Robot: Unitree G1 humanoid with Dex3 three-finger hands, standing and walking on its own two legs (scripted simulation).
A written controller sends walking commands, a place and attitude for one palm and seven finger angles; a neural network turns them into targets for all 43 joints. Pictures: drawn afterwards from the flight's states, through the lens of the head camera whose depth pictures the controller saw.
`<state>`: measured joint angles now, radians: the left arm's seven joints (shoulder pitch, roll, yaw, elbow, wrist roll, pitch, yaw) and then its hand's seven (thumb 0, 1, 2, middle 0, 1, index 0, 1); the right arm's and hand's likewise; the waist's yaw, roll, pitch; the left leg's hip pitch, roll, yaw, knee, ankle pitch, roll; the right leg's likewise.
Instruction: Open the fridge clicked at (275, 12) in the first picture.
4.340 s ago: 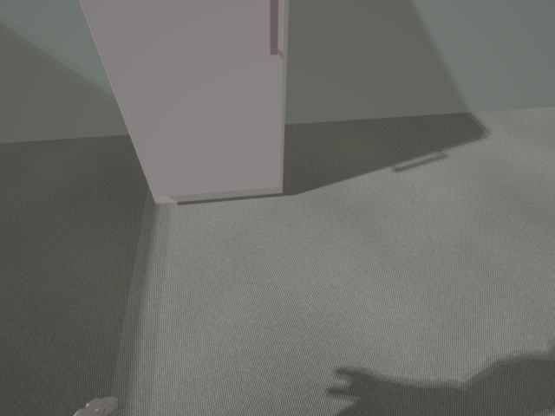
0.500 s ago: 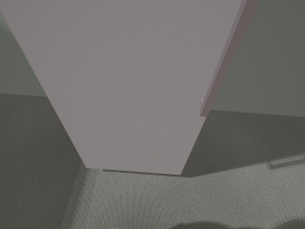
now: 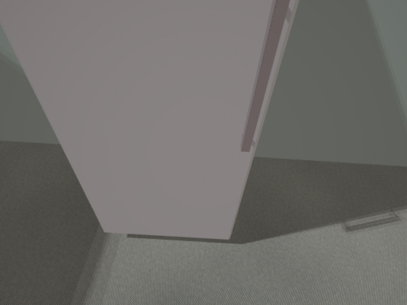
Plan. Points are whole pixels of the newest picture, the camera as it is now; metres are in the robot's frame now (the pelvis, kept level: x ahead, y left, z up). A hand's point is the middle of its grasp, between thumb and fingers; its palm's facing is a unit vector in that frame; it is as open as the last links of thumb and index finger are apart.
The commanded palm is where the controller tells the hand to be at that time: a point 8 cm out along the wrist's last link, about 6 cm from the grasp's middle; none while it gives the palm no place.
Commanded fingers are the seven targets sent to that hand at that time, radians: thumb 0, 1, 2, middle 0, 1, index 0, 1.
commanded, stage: come to a stop and stand still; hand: right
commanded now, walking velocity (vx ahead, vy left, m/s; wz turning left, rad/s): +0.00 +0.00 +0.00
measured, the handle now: (257, 84) +0.54 -0.08 +0.19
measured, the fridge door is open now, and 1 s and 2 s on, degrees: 0 0 0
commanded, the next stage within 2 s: look again from close up in 1.36 s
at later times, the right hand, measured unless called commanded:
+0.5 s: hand out of the picture +0.04 -0.23 -0.14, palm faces -0.01 +0.94 -0.35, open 7.4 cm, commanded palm none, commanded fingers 0.00 -0.90 -0.90 0.20 0.30 0.20 0.30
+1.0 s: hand out of the picture +0.08 -0.21 -0.13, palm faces +0.00 +0.94 -0.34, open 7.4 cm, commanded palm none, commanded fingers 0.00 -0.90 -0.90 0.20 0.30 0.20 0.30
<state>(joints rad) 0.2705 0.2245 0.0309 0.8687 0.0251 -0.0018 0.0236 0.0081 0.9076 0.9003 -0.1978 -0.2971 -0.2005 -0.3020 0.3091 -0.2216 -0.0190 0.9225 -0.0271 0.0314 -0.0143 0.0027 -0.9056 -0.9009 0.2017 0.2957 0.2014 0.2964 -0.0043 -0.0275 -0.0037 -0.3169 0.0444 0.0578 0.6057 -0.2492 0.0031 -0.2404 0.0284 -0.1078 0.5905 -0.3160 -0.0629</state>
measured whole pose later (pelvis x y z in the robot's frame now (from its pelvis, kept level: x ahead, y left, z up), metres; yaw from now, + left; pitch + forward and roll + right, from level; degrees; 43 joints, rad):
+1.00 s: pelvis +0.01 +0.03 +0.02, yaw -2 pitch -2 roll -1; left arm 0.15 0.31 0.00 1.09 0.01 -0.01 0.00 0.01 0.91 0.90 -0.20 -0.30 -0.20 -0.30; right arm 0.15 -0.30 0.02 1.07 -0.02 -0.02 -0.01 0.00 -0.90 -0.90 0.20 0.30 0.20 0.30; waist 0.00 -0.02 0.02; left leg -0.18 0.00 0.10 0.36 -0.15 0.04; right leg -0.11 0.01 -0.05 0.34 -0.19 -0.01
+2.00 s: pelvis +0.02 +0.04 +0.02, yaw -2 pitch -2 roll +0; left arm 0.20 0.32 -0.01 1.13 0.02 -0.01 0.00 0.01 0.91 0.90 -0.20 -0.30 -0.20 -0.30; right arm 0.17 -0.32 0.01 1.10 -0.02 -0.01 -0.01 0.00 -0.90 -0.90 0.20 0.30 0.20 0.30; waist 0.00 -0.01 0.02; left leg -0.13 -0.02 0.11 0.31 -0.14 0.06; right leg -0.08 -0.01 -0.05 0.31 -0.19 0.01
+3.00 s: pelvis +0.03 +0.03 +0.02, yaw -2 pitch -2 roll +0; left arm 0.15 0.33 -0.01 1.12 0.01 -0.01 0.00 0.01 0.91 0.90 -0.20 -0.30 -0.20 -0.30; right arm 0.15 -0.33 0.01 1.10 -0.02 -0.02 0.00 0.00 -0.90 -0.90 0.20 0.30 0.20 0.30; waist 0.00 0.00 0.02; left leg -0.11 -0.01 0.11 0.29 -0.15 0.05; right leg -0.06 0.00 -0.05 0.28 -0.19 0.00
